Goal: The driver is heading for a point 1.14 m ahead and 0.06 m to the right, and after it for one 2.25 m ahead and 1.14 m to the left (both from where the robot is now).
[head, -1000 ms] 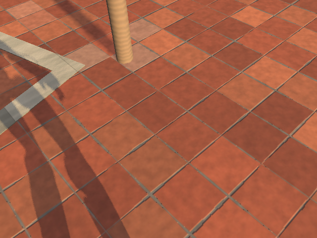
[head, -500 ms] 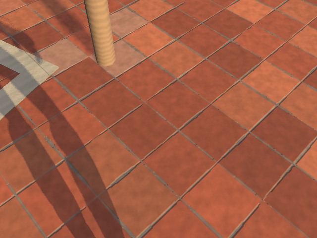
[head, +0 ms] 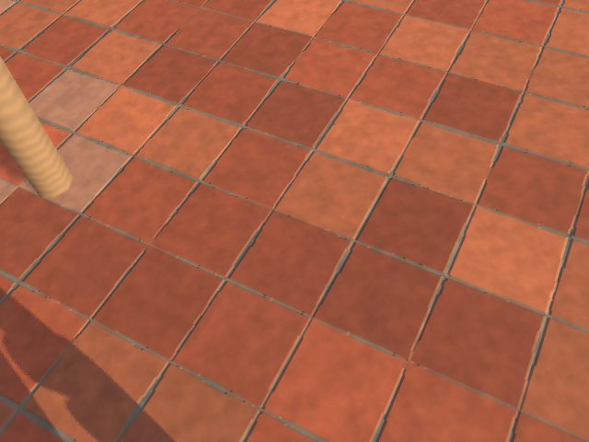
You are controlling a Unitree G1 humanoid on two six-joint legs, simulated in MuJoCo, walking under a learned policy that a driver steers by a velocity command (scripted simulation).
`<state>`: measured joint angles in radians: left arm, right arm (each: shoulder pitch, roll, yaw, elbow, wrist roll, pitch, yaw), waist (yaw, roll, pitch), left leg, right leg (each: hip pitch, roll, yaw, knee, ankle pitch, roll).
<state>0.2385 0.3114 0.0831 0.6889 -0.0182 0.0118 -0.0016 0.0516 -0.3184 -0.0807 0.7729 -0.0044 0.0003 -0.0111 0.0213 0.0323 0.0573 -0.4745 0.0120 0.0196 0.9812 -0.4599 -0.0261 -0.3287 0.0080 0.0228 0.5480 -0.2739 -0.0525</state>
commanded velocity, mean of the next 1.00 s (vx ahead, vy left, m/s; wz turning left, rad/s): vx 0.82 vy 0.00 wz -0.35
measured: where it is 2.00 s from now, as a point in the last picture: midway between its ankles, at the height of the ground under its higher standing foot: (391, 78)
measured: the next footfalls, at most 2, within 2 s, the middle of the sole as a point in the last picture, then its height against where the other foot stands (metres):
left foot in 0.36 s outside the picture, level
right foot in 0.80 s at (431, 357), level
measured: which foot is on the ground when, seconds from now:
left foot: up 0.00-0.34, down 0.36-0.80, up 0.82-1.00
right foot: down 0.00-0.36, up 0.38-0.78, down 0.80-1.00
